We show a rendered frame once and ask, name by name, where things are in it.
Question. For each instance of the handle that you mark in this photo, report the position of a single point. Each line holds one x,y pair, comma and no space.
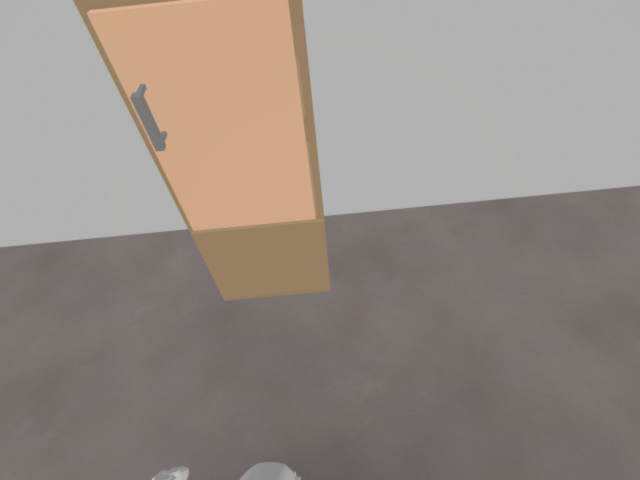
142,108

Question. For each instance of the cupboard door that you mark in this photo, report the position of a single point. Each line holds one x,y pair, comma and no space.
222,81

